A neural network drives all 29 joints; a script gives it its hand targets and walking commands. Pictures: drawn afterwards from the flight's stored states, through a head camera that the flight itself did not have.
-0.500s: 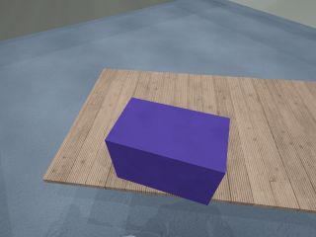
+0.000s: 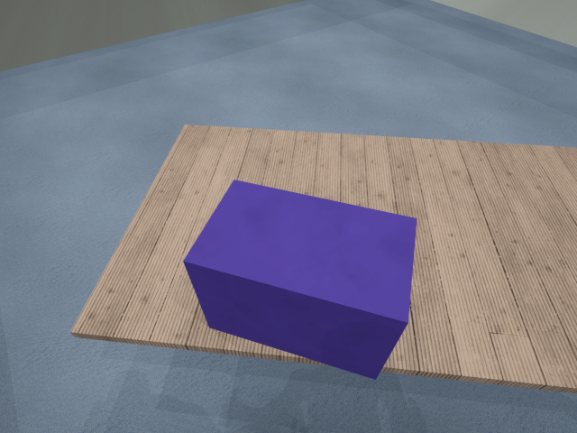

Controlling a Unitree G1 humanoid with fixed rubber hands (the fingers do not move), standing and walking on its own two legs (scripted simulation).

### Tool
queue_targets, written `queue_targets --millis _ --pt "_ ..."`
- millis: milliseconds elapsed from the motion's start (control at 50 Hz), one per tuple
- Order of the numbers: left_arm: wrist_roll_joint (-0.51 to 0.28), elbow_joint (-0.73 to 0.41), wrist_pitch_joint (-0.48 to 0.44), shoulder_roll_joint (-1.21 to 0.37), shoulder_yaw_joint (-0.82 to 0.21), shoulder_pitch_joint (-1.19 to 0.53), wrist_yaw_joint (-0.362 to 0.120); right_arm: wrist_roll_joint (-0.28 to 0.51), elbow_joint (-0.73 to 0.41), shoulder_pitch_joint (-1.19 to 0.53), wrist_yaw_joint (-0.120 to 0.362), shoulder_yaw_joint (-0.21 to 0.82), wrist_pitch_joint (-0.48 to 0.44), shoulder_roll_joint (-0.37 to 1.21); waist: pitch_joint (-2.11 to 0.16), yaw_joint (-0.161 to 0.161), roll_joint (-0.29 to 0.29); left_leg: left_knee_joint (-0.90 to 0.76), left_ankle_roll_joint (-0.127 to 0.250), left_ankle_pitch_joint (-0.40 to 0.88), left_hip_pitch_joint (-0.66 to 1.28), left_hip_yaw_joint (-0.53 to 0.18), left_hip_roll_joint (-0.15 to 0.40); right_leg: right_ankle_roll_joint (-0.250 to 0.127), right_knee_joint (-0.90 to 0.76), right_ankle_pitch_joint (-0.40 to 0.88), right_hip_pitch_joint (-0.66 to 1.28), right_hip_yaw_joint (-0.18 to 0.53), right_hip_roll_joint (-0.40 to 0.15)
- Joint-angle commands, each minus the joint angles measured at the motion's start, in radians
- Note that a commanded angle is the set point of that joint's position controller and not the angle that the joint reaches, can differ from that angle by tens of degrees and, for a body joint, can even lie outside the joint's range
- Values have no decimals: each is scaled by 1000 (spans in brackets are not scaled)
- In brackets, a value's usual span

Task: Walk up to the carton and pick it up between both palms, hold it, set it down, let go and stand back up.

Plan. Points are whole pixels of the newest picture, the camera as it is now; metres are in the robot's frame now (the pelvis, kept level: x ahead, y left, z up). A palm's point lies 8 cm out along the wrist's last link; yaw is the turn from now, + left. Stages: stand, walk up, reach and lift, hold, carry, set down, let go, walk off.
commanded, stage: walk up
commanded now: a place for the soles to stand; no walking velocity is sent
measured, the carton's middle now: (303, 277) +0.36 +0.00 +0.01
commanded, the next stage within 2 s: reach and lift in 0.06 s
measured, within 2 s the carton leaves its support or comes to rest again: neither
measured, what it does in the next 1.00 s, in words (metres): stands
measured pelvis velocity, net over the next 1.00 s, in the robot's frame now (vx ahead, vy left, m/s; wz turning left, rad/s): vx -0.05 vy -0.01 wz -0.08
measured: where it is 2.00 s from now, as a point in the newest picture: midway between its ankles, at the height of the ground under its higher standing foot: outside the picture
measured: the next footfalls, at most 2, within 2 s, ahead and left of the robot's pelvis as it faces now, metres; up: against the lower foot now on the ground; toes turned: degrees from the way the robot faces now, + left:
none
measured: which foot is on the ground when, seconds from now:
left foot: down 0.00-1.00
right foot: down 0.00-1.00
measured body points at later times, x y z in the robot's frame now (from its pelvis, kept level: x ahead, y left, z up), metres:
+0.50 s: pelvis -0.02 -0.01 +0.00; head +0.01 +0.01 +0.45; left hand +0.17 +0.28 -0.09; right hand +0.14 -0.30 -0.08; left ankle +0.04 +0.13 -0.70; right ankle -0.01 -0.10 -0.70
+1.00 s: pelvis -0.05 -0.01 +0.02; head -0.04 +0.00 +0.47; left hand +0.15 +0.26 -0.05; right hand +0.12 -0.25 -0.03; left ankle +0.04 +0.13 -0.70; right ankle -0.01 -0.10 -0.70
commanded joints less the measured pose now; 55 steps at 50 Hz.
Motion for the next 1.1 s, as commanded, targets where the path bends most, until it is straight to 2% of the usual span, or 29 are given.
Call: queue_targets --millis 0,20,40,60,80,100,120,160,220,260,340,360,400,440,480,520,560,660,740,800,860,940,980,1040,1080 --pt "29 -3 -43 288 52 87 28 22 -99 -150 -10 -37 -5 -251 -14 63 -81 8 74 138 -205 -84 29 -94 -405 54 149 384 -181" --pt "25 -7 -48 341 63 75 30 25 -95 -151 -15 -35 4 -244 27 47 -125 68 35 -72 -256 24 -10 -145 -494 121 148 510 -317" --pt "29 -13 -49 358 66 47 30 17 -95 -156 -17 -46 7 -271 41 38 -78 108 29 -185 -239 -5 16 -204 -503 209 116 566 -384" --pt "36 -286 191 296 51 -303 52 -127 161 -507 -1 -173 -137 -49 49 -117 20 5 -59 -70 -62 12 45 26 -107 9 -405 114 -31" --pt "8 -339 290 212 -1 -525 71 -156 127 -448 38 -193 -171 -103 38 -98 9 -57 -23 -120 -50 15 46 -11 -91 -49 -383 81 1" --pt "-1 -378 358 179 4 -484 71 -159 90 -434 57 -197 -183 -141 1 -96 -29 -53 6 -106 -7 20 42 -18 -94 -32 -368 72 -7" --pt "1 -426 386 189 12 -471 69 -137 71 -431 58 -194 -196 -168 -45 -89 -68 -35 11 -74 14 15 34 -7 -92 29 -338 75 -6" --pt "9 -475 411 198 26 -411 63 -95 45 -370 45 -182 -210 -169 -119 -76 -79 -20 8 18 110 11 22 10 -109 165 -309 73 -3" --pt "40 -503 410 199 57 -263 41 -47 15 -250 21 -151 -231 -172 -218 -61 -106 -47 15 216 252 14 -5 42 -151 432 -177 58 16" --pt "56 -506 395 202 79 -185 27 -23 -6 -188 5 -127 -243 -155 -237 -52 -108 -77 19 291 288 12 -17 56 -178 552 -95 72 22" --pt "89 -524 366 204 125 -114 9 36 -44 -112 -20 -46 -248 -94 -219 -26 -67 -128 13 344 268 21 -40 69 -227 704 49 123 12" --pt "95 -530 356 207 139 -121 3 43 -65 -106 -29 -23 -250 -72 -210 -12 -66 -139 13 340 261 30 -47 77 -237 725 66 139 6" --pt "101 -538 332 212 152 -115 -2 52 -89 -100 -40 3 -252 -53 -211 -6 -52 -158 7 349 272 39 -49 78 -254 753 85 154 6" --pt "86 -567 312 204 146 -128 1 54 -109 -96 -42 9 -255 -30 -201 -6 -15 -193 0 329 289 43 -50 70 -283 690 88 159 7" --pt "67 -583 291 191 135 -117 2 61 -146 -91 -45 7 -254 -7 -199 -8 -4 -225 1 323 324 48 -53 63 -311 630 73 153 16" --pt "43 -577 267 194 133 -108 -4 57 -183 -65 -51 6 -243 15 -186 -12 -27 -254 8 289 347 65 -57 61 -347 556 70 161 19" --pt "21 -579 241 201 140 -114 -10 48 -227 -61 -58 10 -234 39 -177 -1 -47 -282 16 255 340 82 -60 64 -377 486 79 172 16" --pt "-53 -564 181 236 135 -160 -21 15 -374 -41 -76 5 -188 103 -121 19 -95 -351 43 131 329 123 -62 62 -461 192 47 213 -1" --pt "-91 -558 154 290 145 -211 -41 26 -520 -13 -102 26 -141 135 -95 21 -143 -316 42 130 367 141 -81 27 -547 -58 -52 278 -50" --pt "-120 -543 149 325 148 -271 -56 33 -620 -16 -119 52 -104 154 -66 25 -154 -293 34 130 403 139 -83 7 -599 -199 -126 309 -77" --pt "-147 -564 133 344 140 -313 -61 45 -715 -17 -131 58 -86 159 -68 22 -149 -273 29 129 446 126 -83 -11 -605 -227 -197 311 -87" --pt "-173 -608 110 340 128 -327 -66 59 -761 5 -137 73 -61 170 -76 8 -114 -265 28 111 483 114 -80 -22 -608 -252 -244 308 -98" --pt "-187 -647 89 345 130 -330 -63 66 -783 11 -137 72 -51 184 -93 11 -78 -278 31 96 470 110 -75 -18 -585 -224 -231 293 -87" --pt "-203 -642 65 333 119 -289 -66 86 -785 24 -139 73 -32 183 -90 10 -49 -305 29 82 472 107 -63 -17 -573 -178 -202 277 -71" --pt "-220 -650 41 328 106 -270 -68 85 -794 24 -140 58 -27 177 -101 14 -32 -342 34 62 429 107 -51 -3 -547 -124 -137 256 -47"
